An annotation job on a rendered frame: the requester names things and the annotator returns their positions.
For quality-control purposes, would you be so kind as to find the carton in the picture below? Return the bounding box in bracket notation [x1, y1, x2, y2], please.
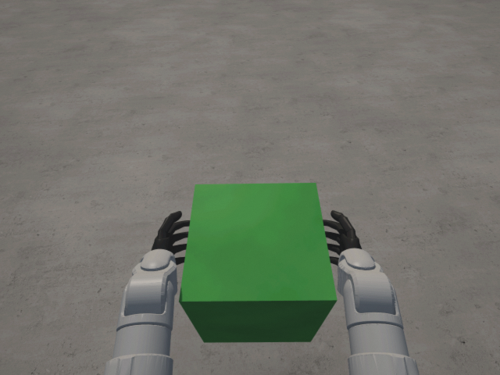
[179, 183, 337, 343]

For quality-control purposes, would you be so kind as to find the robot right forearm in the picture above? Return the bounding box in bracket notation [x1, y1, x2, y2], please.
[337, 248, 419, 375]

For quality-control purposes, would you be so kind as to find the left robot hand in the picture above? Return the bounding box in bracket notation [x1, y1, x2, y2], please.
[151, 211, 190, 265]

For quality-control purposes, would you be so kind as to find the right robot hand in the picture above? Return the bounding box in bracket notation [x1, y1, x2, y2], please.
[323, 210, 362, 265]

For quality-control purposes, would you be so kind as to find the robot left forearm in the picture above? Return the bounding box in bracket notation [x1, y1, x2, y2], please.
[104, 249, 177, 375]

